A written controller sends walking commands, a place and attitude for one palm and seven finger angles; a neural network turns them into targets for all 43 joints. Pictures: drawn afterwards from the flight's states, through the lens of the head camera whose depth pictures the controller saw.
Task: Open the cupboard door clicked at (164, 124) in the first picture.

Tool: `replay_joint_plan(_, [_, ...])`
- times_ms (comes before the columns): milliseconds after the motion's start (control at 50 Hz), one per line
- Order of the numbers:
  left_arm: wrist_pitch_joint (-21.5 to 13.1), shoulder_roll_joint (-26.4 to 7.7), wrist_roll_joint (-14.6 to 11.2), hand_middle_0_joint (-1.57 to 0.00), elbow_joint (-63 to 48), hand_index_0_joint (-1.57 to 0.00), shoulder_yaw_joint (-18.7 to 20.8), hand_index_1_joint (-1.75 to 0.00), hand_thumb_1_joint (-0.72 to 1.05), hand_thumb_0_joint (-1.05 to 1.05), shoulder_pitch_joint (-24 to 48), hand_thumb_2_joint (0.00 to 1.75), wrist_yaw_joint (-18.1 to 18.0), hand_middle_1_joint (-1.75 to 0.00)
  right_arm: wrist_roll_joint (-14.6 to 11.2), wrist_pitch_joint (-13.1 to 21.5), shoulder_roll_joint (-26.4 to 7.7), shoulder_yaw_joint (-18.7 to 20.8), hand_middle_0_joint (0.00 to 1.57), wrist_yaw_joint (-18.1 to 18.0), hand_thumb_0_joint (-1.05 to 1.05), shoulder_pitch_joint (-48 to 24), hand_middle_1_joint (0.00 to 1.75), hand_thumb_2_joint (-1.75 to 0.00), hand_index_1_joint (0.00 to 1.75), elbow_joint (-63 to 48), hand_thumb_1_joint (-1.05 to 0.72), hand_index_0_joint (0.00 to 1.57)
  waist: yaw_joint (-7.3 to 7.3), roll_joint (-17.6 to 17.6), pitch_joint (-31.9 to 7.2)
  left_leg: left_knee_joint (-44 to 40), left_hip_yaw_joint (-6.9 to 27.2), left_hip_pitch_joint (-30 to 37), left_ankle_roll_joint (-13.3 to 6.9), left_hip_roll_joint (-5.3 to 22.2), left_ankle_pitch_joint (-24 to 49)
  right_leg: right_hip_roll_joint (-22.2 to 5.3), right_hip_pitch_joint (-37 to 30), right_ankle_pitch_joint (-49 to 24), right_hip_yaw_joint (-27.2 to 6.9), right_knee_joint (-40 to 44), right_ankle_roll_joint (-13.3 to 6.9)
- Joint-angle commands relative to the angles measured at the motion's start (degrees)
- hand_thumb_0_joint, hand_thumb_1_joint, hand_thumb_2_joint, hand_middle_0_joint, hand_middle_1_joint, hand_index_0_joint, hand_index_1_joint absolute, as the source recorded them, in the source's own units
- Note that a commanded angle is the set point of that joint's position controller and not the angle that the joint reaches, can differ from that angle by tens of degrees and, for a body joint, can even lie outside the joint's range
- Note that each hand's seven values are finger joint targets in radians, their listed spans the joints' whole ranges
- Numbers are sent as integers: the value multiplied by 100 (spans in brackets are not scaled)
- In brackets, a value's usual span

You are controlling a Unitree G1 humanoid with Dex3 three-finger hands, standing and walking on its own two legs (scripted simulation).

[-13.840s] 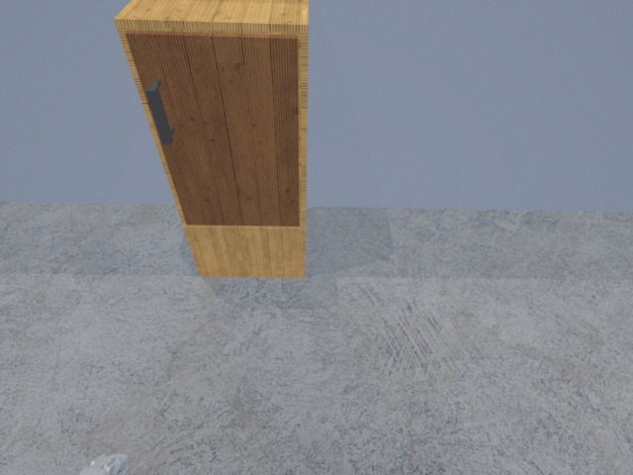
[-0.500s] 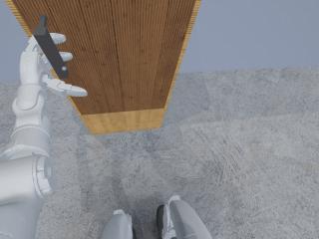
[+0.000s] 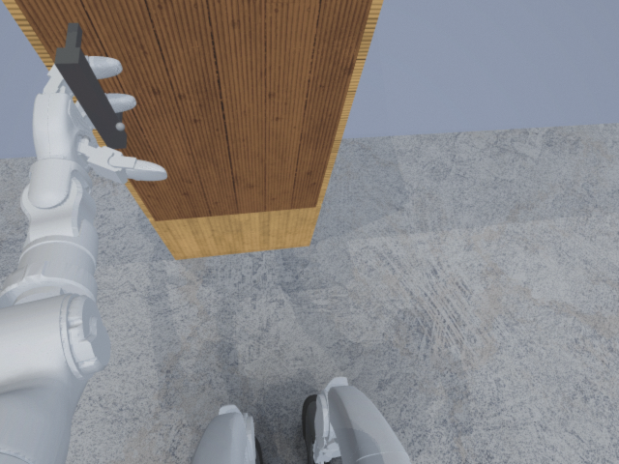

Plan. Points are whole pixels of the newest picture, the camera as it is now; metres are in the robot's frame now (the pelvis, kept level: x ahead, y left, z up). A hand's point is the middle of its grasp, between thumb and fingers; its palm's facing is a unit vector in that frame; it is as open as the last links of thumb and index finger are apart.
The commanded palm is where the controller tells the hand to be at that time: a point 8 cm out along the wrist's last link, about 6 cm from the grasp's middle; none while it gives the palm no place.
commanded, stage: close the thumb around the handle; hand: left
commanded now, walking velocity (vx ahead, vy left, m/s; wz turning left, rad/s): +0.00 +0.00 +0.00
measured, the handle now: (97, 91) +0.57 +0.21 +0.06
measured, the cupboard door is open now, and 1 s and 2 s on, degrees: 0 1 46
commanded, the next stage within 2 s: pull the door open along its arc in 0.70 s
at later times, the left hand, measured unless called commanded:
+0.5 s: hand (118, 126) +0.52 +0.19 +0.05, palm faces +0.03 -1.00 -0.02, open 7.5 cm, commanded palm +0.49 +0.23 +0.05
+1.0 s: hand (119, 132) +0.51 +0.18 +0.05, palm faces +0.03 -1.00 -0.01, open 5.6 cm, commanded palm +0.47 +0.22 +0.05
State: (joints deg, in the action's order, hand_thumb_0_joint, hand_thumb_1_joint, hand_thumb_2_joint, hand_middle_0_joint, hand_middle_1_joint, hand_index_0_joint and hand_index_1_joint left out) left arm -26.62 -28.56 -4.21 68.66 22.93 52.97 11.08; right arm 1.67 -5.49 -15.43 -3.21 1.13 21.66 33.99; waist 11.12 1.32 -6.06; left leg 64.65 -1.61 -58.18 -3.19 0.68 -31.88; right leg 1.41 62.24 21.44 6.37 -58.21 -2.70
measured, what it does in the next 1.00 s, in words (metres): stands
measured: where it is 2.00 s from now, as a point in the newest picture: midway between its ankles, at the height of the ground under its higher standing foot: outside the picture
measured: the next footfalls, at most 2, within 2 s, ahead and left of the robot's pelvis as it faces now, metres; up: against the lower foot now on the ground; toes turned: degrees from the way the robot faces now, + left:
none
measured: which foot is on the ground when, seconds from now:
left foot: down 0.00-1.00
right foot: down 0.00-1.00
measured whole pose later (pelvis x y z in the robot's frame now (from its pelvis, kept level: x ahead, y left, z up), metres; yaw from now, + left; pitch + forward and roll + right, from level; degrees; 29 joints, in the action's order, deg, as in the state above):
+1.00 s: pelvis +0.00 +0.01 +0.00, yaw -1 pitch +25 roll -3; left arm -26.7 -26.1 -5.5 63.6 22.1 48.1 10.4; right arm 1.5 -5.9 -15.1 -2.6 1.8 22.3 33.5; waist 10.2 1.6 -6.6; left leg 63.7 -2.4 -56.5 -3.6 0.7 -32.1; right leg 1.7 60.9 21.3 5.4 -57.3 -2.1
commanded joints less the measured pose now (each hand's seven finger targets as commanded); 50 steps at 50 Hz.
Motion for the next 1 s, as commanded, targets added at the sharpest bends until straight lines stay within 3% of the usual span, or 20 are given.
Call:
replay_joint_plan(0, [-443, -1479, -28, -30, -1356, -30, 150, -121, -44, 0, 2226, 32, -15, -121, -2, 71, -1025, 406, 20, -73, 0, 1092, 30, -90, 30, -245, -90, 20, -17, 803, -3161, -739, 521, 1423, 191, -6, 2783, 71, -2322, -1882, -570, 350, 128])
replay_joint_plan(40, [-475, -1208, -43, -31, -1429, -31, -76, -122, -33, 0, 2319, 37, 10, -122, 8, 78, -1005, 409, 20, -58, 0, 1071, 30, -90, 30, -241, -90, 20, 55, 922, -3084, -744, 559, 1599, 213, 21, 2898, 74, -2125, -1849, -522, 353, 120])
replay_joint_plan(100, [-445, -1303, -114, -32, -1391, -32, 67, -124, -16, 0, 2098, 44, 26, -124, -13, 56, -1047, 433, 20, -50, 0, 1086, 30, -90, 30, -222, -90, 20, -24, 787, -3165, -754, 572, 1654, 231, 35, 2933, 92, -2170, -1820, -511, 381, 131])
replay_joint_plan(160, [-372, -1336, -111, -34, -1251, -34, 60, -125, 0, 0, 2261, 52, 10, -125, -26, 54, -1046, 410, 20, -72, 0, 1075, 30, -90, 30, -206, -90, 20, 46, 703, -2830, -798, 532, 1366, 195, 15, 2617, 82, -2174, -1701, -532, 423, 142])
replay_joint_plan(240, [-434, -1330, -63, -35, -1333, -35, 33, -128, 23, 0, 2509, 61, -37, -128, -7, 101, -1037, 408, 20, -98, 0, 1069, 30, -90, 30, -205, -90, 20, 117, 681, -2845, -774, 558, 1353, 163, 0, 2500, 80, -2082, -1596, -537, 402, 139])
replay_joint_plan(280, [-510, -1445, -50, -36, -1394, -36, 119, -129, 34, 0, 2482, 66, -37, -129, 12, 111, -1054, 418, 20, -87, 0, 1094, 30, -90, 30, -167, -90, 20, 34, 850, -3096, -749, 607, 1579, 229, 15, 2723, 79, -2049, -1634, -515, 350, 124])
replay_joint_plan(340, [-562, -1207, -108, -37, -1506, -37, -37, -131, 51, 0, 2401, 73, 5, -131, 30, 122, -1042, 437, 20, -64, 0, 1106, 30, -90, 30, -176, -90, 20, 50, 1020, -3292, -697, 632, 1881, 273, 40, 3154, 90, -1975, -1828, -478, 309, 114])
replay_joint_plan(400, [-407, -1254, -113, -38, -1178, -38, 41, -133, 68, 0, 2080, 80, 30, -133, -2, 63, -1057, 427, 20, -53, 0, 1109, 30, -90, 30, -166, -90, 20, 10, 716, -3051, -729, 604, 1611, 251, 42, 2999, 99, -2077, -1807, -476, 349, 135])
replay_joint_plan(420, [-348, -1171, -98, -39, -1110, -39, -60, -133, 73, 0, 2187, 83, 33, -133, -15, 52, -1056, 424, 20, -62, 0, 1105, 30, -90, 30, -157, -90, 20, 104, 561, -2895, -758, 614, 1503, 230, 44, 2851, 94, -2030, -1731, -463, 371, 150])
replay_joint_plan(460, [-320, -1094, -96, -40, -1154, -40, -105, -134, 84, 0, 2287, 88, 20, -134, -18, 55, -1033, 426, 20, -63, 0, 1108, 30, -90, 30, -172, -90, 20, 88, 695, -2869, -773, 587, 1507, 220, 25, 2775, 89, -2015, -1698, -480, 394, 148])
replay_joint_plan(480, [-329, -1304, -89, -40, -1220, -40, 76, -135, 90, 0, 2245, 90, -12, -135, -8, 54, -1054, 424, 20, -70, 0, 1119, 30, -90, 30, -180, -90, 20, 15, 715, -2909, -787, 600, 1527, 232, 32, 2841, 90, -2076, -1737, -477, 376, 131])
replay_joint_plan(500, [-352, -1380, -70, -40, -1280, -40, 137, -135, 90, 0, 2107, 90, -34, -135, -8, 47, -1055, 426, 20, -68, 0, 1114, 30, -90, 30, -216, -90, 20, -58, 803, -2993, -799, 603, 1608, 257, 31, 2982, 88, -2096, -1773, -467, 356, 120])
replay_joint_plan(560, [-486, -954, -87, -40, -1544, -40, -185, -135, 90, 0, 2288, 90, -71, -135, 17, 67, -998, 452, 20, -28, 0, 1103, 30, -90, 30, -205, -90, 20, 45, 945, -3176, -725, 650, 1940, 306, 62, 3283, 102, -1902, -1842, -444, 336, 137])
replay_joint_plan(580, [-496, -1149, -91, -40, -1421, -40, 13, -135, 90, 0, 2160, 90, -94, -135, 18, 60, -1030, 461, 20, -35, 0, 1124, 30, -90, 30, -161, -90, 20, 10, 676, -3078, -731, 670, 1839, 310, 80, 3245, 108, -1959, -1831, -428, 341, 134])
replay_joint_plan(700, [-431, -1423, -23, -40, -1162, -40, 151, -135, 90, 0, 2214, 90, -88, -135, -3, 55, -1037, 412, 20, -66, 0, 1098, 30, -90, 30, -168, -90, 20, 24, 566, -2780, -791, 560, 1312, 207, 8, 2675, 92, -2198, -1731, -508, 374, 134])
replay_joint_plan(780, [-468, -1356, -50, -40, -1363, -40, 105, -135, 90, 0, 2171, 90, -21, -135, 1, 59, -1031, 430, 20, -72, 0, 1090, 30, -90, 30, -209, -90, 20, -40, 935, -3094, -761, 595, 1712, 274, 27, 3070, 84, -2071, -1822, -486, 336, 124])
replay_joint_plan(800, [-471, -1147, -85, -40, -1445, -40, -65, -135, 90, 0, 2364, 90, -20, -135, 11, 69, -1015, 425, 20, -60, 0, 1085, 30, -90, 30, -193, -90, 20, 43, 938, -3122, -742, 628, 1791, 294, 47, 3145, 88, -1980, -1821, -461, 330, 130])
replay_joint_plan(860, [-458, -1081, -147, -40, -1317, -40, 20, -135, 90, 0, 1813, 90, -13, -135, 3, 55, -1025, 452, 20, -36, 0, 1108, 30, -90, 30, -221, -90, 20, -71, 667, -3119, -745, 624, 1803, 298, 63, 3263, 108, -2059, -1871, -435, 341, 133])
replay_joint_plan(960, [-463, -983, -245, -40, -1985, -40, -19, -135, 90, 0, 1138, 90, 16, -135, -48, 35, -996, 493, 20, 11, 0, 997, 30, -90, 30, -389, -90, 20, -302, 769, -3420, -869, 543, 1972, 309, 53, 3511, 104, -2486, -2152, -465, 398, 114])
replay_joint_plan(980, [-422, -847, -270, -40, -1945, -40, -85, -135, 90, 0, 830, 90, 22, -135, -72, 26, -979, 499, 20, 20, 0, 958, 30, -90, 30, -412, -90, 20, -332, 655, -3271, -916, 548, 1943, 321, 61, 3499, 113, -2479, -2101, -439, 422, 118])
